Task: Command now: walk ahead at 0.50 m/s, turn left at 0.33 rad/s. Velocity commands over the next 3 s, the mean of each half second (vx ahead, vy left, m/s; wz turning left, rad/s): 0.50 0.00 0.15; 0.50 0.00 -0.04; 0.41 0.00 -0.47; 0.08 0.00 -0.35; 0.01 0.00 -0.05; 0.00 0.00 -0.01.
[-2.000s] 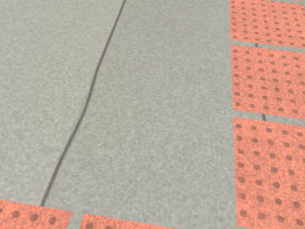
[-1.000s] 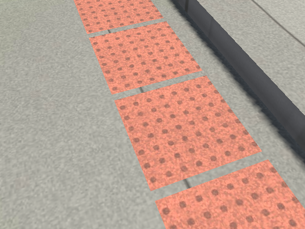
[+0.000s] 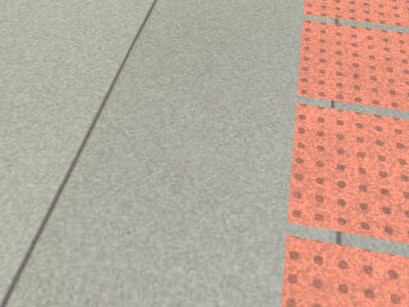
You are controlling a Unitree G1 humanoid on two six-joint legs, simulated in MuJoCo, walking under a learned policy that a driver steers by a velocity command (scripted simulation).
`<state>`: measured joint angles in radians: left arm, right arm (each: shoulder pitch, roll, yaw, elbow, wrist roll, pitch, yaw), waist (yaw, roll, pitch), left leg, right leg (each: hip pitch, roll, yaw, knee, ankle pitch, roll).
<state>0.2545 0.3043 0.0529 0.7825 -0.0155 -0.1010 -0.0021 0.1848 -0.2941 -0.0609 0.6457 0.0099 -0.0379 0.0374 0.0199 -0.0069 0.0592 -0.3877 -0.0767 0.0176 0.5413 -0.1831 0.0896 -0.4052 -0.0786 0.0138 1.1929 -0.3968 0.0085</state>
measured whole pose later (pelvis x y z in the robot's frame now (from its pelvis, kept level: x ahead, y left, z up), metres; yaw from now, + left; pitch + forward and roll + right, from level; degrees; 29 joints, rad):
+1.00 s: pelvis +0.58 +0.00 +0.00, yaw +0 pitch +2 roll -1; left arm 0.36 0.30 0.05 0.88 -0.03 -0.06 0.00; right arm 0.09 -0.26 -0.04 0.69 0.00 -0.09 0.02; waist 0.04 -0.02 0.03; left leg -0.44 0.01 0.05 0.56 -0.16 0.04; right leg -0.26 0.00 0.06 1.02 -0.47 -0.02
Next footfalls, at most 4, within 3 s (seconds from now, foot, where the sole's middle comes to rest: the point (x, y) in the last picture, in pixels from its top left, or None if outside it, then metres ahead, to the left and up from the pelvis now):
0.40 right None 0.41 -0.15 -0.77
0.92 left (184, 229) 0.70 0.11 -0.77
1.42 right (257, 171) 0.95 -0.16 -0.77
1.90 left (202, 150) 1.05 0.05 -0.77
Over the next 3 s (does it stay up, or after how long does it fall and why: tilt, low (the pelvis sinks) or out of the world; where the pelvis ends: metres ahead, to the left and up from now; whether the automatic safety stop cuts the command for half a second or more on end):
stays up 0.97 -0.03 0.01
